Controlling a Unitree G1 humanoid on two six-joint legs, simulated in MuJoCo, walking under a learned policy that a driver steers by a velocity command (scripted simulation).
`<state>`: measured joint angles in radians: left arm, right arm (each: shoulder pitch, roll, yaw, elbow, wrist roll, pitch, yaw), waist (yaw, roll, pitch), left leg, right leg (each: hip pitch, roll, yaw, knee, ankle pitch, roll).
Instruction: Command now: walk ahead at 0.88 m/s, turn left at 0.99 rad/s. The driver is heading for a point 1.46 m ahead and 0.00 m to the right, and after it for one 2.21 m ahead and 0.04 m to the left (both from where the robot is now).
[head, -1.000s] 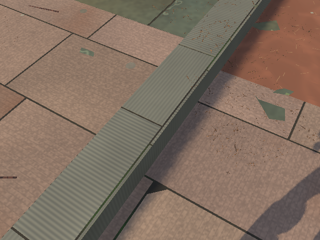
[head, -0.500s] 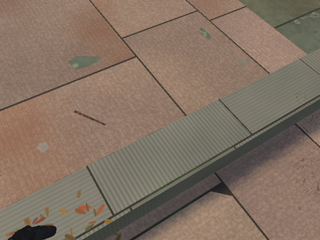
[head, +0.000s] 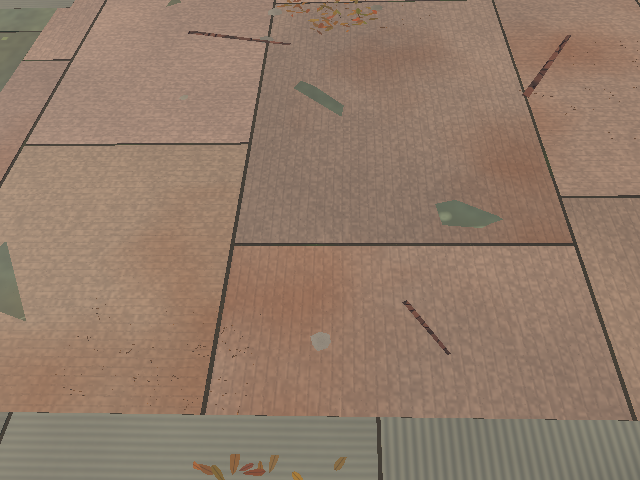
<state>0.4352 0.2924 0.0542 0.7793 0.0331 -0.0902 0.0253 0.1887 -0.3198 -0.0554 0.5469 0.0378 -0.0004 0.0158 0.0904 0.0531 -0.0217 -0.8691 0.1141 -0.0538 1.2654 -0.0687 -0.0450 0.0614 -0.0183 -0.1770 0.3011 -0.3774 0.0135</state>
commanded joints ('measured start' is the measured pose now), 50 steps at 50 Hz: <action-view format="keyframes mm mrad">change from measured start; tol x64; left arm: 1 -39 130 19 -53 -4 -2 -1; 50 60 95 20 -166 -59 98 9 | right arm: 1 -177 -5 11 -110 6 -14 25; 50 -72 40 6 -69 -86 -88 -44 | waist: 1 9 -147 168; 27 176 278 -230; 30 -50 -644 -135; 50 -84 137 -338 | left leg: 1 -104 15 71 -46 -18 15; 11 1332 122 -449 -684 495 422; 20 132 50 15 -1161 -302 204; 27 1029 148 124 -720 1839 203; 30 193 -334 -136 591 -251 109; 39 244 -156 100 -252 -133 50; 47 1347 220 -359 -625 1233 105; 50 1090 299 -453 -834 434 346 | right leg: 1 -13 -235 77 -146 234 -116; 8 -120 -238 -48 521 1702 -106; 10 -841 44 48 1385 -122 -12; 18 -1488 -74 211 2205 -116 -30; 27 -467 127 -18 837 -94 -101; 31 -104 -132 1312 -61 -213 -385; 44 -404 158 562 252 755 -47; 47 -656 220 431 1037 -437 42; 50 -823 15 311 1325 -134 90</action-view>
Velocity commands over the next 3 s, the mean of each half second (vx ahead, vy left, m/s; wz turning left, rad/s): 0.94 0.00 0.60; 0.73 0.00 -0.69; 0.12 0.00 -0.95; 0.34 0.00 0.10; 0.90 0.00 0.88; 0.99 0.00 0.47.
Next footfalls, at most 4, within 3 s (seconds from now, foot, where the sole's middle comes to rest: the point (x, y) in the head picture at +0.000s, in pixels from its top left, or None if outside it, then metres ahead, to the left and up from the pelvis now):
0.18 left None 0.22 0.14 -0.77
0.56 right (328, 411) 0.60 0.10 -0.63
0.92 left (247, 257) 0.99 0.32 -0.63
1.36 right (362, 263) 0.99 0.05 -0.63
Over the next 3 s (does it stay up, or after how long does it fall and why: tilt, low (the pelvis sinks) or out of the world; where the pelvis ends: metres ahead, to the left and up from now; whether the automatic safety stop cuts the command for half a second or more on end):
stays up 1.79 0.06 0.12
